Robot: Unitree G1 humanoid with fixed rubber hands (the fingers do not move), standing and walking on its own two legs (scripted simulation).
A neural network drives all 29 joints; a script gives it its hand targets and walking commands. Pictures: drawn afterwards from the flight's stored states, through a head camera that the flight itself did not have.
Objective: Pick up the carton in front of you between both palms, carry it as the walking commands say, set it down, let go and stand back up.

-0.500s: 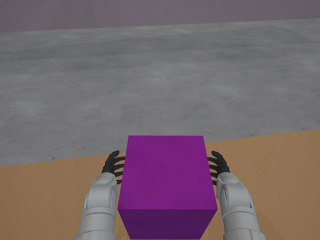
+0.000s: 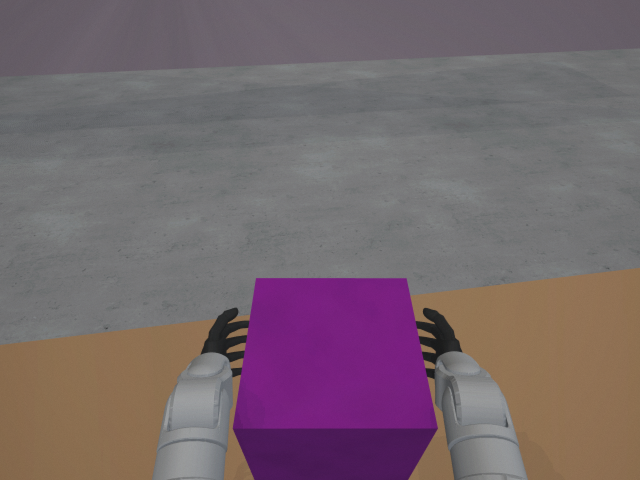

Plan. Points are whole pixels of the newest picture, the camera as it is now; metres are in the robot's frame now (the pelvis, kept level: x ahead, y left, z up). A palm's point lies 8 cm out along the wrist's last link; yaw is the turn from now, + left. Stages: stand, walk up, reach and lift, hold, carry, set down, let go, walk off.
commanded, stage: hold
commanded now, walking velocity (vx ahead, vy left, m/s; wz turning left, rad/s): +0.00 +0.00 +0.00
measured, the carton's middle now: (330, 387) +0.29 +0.00 -0.04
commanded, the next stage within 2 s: carry in 1.30 s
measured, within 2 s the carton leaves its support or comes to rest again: neither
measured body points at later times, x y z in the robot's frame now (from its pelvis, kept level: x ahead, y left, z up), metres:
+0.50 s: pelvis -0.01 +0.00 +0.00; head -0.06 +0.00 +0.45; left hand +0.29 +0.15 +0.04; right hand +0.29 -0.15 +0.04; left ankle +0.01 +0.13 -0.75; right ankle +0.01 -0.13 -0.75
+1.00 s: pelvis +0.00 +0.00 +0.00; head -0.05 +0.00 +0.45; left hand +0.29 +0.15 +0.04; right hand +0.29 -0.15 +0.04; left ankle +0.01 +0.13 -0.75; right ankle +0.01 -0.13 -0.75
